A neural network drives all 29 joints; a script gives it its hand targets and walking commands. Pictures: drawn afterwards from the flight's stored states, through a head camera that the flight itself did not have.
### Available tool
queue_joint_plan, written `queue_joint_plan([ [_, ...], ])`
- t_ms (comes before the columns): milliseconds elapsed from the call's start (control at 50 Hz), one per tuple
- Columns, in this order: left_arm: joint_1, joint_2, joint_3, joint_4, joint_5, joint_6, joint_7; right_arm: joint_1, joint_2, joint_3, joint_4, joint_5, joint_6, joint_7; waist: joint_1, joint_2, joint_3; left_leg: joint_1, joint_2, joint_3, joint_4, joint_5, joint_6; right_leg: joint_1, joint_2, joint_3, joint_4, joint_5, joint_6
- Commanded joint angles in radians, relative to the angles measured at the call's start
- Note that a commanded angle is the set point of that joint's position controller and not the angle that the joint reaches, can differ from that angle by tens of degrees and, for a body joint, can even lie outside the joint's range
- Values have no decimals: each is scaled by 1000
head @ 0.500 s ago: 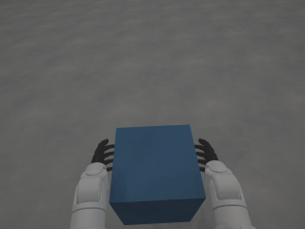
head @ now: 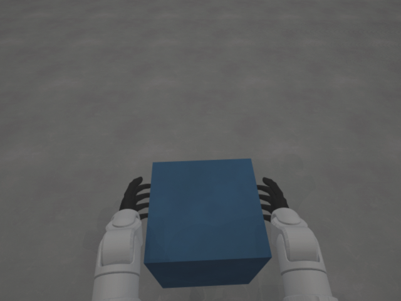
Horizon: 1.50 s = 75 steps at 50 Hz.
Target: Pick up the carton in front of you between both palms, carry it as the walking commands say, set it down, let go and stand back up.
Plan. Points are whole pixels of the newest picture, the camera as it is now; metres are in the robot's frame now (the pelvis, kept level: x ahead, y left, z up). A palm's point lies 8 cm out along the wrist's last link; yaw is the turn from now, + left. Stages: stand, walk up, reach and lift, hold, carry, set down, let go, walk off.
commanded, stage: carry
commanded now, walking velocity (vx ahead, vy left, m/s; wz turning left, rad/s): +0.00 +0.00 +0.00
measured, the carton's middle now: (204, 227) +0.30 +0.00 -0.05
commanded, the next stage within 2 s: none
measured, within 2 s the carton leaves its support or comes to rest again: neither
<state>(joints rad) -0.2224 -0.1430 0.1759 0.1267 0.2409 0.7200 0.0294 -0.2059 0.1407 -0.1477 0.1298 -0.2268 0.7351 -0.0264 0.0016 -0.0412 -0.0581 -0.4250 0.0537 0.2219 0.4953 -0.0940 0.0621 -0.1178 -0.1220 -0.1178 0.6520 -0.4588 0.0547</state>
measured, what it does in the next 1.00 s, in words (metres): walks ahead: right foot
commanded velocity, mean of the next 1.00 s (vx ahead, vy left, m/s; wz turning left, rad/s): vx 0.00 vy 0.00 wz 0.00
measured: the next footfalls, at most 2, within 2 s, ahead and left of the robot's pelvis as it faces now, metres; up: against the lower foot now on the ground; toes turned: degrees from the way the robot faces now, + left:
right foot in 0.26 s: +0.19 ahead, -0.12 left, +0.00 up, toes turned +11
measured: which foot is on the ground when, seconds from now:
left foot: down 0.00-1.00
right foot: up 0.00-0.24, down 0.26-1.00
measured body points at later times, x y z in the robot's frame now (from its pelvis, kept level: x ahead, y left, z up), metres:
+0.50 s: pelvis +0.15 +0.00 +0.01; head +0.14 -0.01 +0.46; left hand +0.46 +0.15 +0.05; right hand +0.46 -0.15 +0.04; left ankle +0.09 +0.10 -0.73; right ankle +0.15 -0.11 -0.73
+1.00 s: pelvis +0.15 +0.00 +0.01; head +0.14 +0.00 +0.46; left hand +0.45 +0.15 +0.04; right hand +0.45 -0.15 +0.04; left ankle +0.09 +0.10 -0.73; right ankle +0.15 -0.11 -0.73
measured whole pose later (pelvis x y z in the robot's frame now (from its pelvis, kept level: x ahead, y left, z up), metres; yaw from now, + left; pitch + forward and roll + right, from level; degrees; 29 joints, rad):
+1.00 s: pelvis +0.15 +0.00 +0.01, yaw +1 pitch +2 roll +0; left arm -0.23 -0.14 0.18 0.16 0.24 0.72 0.03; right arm -0.20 0.14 -0.16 0.15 -0.23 0.75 -0.03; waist 0.00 0.01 -0.09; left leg -0.18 0.07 0.19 0.52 -0.37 0.00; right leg -0.28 -0.07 -0.18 0.54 -0.29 0.00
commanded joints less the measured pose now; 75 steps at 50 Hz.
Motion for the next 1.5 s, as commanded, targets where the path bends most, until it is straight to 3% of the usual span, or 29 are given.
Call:
queue_joint_plan([
  [0, -362, -860, -599, -49, -231, -21, -218, -345, 829, 511, -62, 235, -52, 212, -17, 260, -351, 660, 371, -461, -174, 643, 169, -439, 64, 63, 427, -126, -24],
  [40, -364, -896, -627, -62, -252, -49, -227, -358, 870, 533, -92, 254, -82, 218, -10, 162, -366, 615, 319, -312, -170, 636, 101, -412, 16, 95, 297, -75, -37],
  [60, -362, -907, -639, -77, -262, -66, -228, -377, 880, 550, -109, 258, -97, 221, -3, 157, -360, 570, 288, -252, -187, 595, 71, -367, 15, 83, 177, -40, -31],
  [100, -348, -919, -667, -102, -273, -88, -224, -398, 888, 579, -126, 265, -120, 224, 1, 177, -380, 532, 248, -172, -189, 569, 56, -273, 50, 37, 54, 16, -26],
  [160, -337, -918, -697, -140, -282, -93, -217, -406, 887, 619, -171, 282, -130, 221, 0, 192, -394, 485, 232, -111, -159, 480, 52, -179, 59, -4, -85, 165, -34],
  [220, -347, -878, -700, -174, -295, -63, -210, -418, 844, 624, -212, 283, -100, 209, 6, 158, -353, 356, 174, -60, -99, 206, -9, -15, 30, -31, -302, 457, -30],
  [240, -346, -852, -682, -166, -291, -47, -209, -403, 823, 607, -201, 269, -84, 203, 3, 129, -345, 302, 158, -59, -72, 116, -31, 41, -15, -2, -297, 525, -30],
  [260, -344, -826, -659, -150, -287, -29, -211, -378, 800, 590, -182, 251, -68, 198, -6, 54, -342, 244, 132, -56, -35, -24, -52, 84, -90, 66, -273, 703, -38],
  [280, -359, -810, -626, -130, -272, -23, -213, -392, 793, 575, -167, 239, -49, 196, -6, -24, -337, 262, 96, -84, -76, -38, -67, 54, -123, 87, -238, 747, -70],
  [300, -335, -795, -581, -70, -255, -16, -213, -404, 778, 553, -150, 225, -37, 193, -1, -63, -305, 286, 110, -99, -74, -17, -75, 20, -113, 82, -234, 732, -75],
  [360, -299, -794, -505, 25, -221, -10, -211, -403, 777, 522, -78, 206, -28, 193, 0, -27, -291, 304, 121, -109, -15, 213, -81, -2, -81, 52, -169, 863, -75],
  [440, -333, -845, -493, 65, -208, -17, -221, -427, 832, 514, -33, 215, -37, 210, 0, 11, -319, 309, 113, -103, 8, 327, -91, 24, -70, 42, -129, 941, -68],
  [720, -384, -892, -579, -34, -258, -22, -229, -441, 874, 555, -95, 248, -43, 214, 0, 56, -357, 373, 121, -105, 26, 431, -78, 1, -46, 16, -92, 820, -67],
  [1160, -431, -898, -528, 39, -235, -19, -235, -496, 881, 517, -32, 230, -40, 222, 2, 43, -260, 266, 120, -129, -67, 50, -52, -53, -55, 37, -189, 510, -73],
  [1480, -443, -907, -533, 35, -240, -17, -239, -505, 888, 519, -37, 233, -40, 225, 3, 40, -266, 231, 117, -140, -87, -37, -42, -71, -55, 45, -215, 428, -69],
])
